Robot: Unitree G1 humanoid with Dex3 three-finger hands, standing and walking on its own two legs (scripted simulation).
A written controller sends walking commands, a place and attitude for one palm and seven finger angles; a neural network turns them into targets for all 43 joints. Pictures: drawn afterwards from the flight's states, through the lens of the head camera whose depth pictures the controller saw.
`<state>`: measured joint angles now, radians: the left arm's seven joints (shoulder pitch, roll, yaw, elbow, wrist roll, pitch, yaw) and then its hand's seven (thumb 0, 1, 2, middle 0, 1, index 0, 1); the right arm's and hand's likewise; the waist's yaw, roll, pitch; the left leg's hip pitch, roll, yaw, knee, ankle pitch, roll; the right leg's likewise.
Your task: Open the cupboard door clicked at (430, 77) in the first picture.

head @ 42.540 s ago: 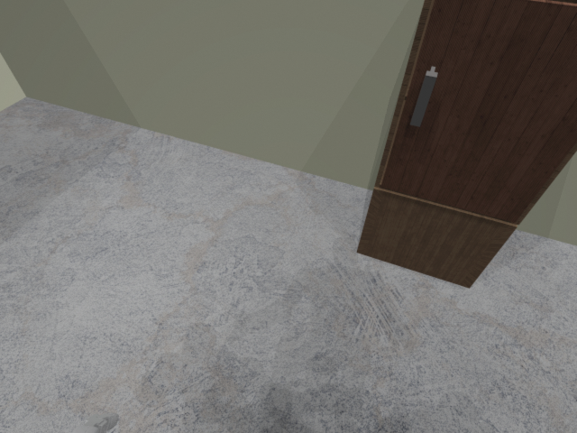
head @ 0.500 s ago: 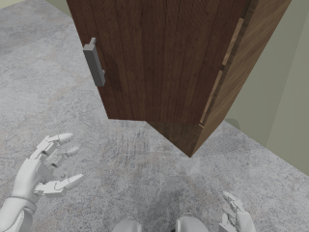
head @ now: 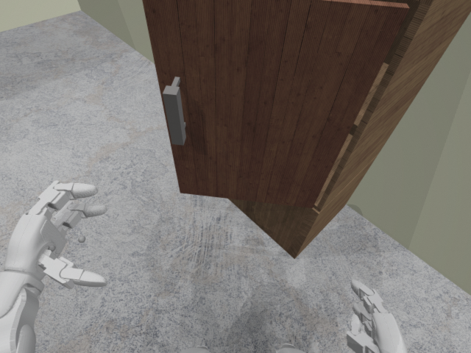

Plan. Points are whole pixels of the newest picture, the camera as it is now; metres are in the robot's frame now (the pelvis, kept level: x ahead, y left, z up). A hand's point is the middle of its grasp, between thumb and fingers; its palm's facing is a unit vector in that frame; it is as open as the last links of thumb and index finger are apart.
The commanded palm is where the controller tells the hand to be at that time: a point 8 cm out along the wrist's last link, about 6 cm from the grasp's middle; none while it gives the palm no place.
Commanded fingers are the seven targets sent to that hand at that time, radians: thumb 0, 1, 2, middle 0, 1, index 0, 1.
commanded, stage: raise the hand with hooked fingers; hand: left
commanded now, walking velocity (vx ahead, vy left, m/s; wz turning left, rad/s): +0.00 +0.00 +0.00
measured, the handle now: (177, 111) +0.57 +0.17 +0.06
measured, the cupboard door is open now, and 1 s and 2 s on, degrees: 40 40 40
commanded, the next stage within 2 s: move the hooked fingers beside the handle in 0.80 s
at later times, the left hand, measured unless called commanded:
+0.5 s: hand (82, 205) +0.31 +0.27 +0.09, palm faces -0.05 -1.00 -0.03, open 13.9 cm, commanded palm +0.28 +0.31 +0.09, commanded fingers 0.00 -0.50 0.30 -0.30 -1.20 -0.30 -1.20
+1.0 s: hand (88, 213) +0.30 +0.25 +0.09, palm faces -0.02 -1.00 -0.03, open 13.9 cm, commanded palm +0.28 +0.30 +0.09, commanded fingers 0.00 -0.50 0.30 -0.30 -1.20 -0.30 -1.20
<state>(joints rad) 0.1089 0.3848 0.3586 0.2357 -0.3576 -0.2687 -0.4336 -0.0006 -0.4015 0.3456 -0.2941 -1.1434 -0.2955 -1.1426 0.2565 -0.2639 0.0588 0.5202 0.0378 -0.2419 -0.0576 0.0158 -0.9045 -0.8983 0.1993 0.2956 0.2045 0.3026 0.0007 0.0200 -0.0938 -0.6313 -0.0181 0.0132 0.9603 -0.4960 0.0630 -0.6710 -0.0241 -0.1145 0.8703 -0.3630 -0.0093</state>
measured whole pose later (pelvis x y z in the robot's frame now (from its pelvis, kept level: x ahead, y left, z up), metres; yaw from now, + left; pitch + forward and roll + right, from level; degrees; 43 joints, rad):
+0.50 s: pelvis +0.01 +0.00 +0.01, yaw -1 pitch +10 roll -2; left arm -0.06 0.44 0.43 0.41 -0.36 -0.22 -0.56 -0.01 -0.50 0.31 -0.30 -1.20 -0.30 -1.20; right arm 0.31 -0.30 0.04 0.56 0.03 -0.21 -0.05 0.02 -0.90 -0.90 0.20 0.30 0.21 0.30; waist -0.01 0.03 -0.08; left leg -0.57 -0.02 0.03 0.86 -0.46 0.06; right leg -0.62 -0.01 -0.09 0.78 -0.33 -0.01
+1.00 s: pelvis +0.00 -0.02 +0.01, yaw +0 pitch +9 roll -2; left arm -0.10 0.43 0.42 0.48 -0.35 -0.25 -0.54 -0.01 -0.50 0.30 -0.30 -1.20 -0.30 -1.20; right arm 0.28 -0.29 0.06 0.56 0.04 -0.20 -0.07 0.02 -0.90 -0.90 0.20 0.30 0.21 0.30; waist 0.00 0.03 -0.07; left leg -0.57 -0.01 0.01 0.87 -0.45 0.04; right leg -0.62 -0.01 -0.11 0.79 -0.33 -0.03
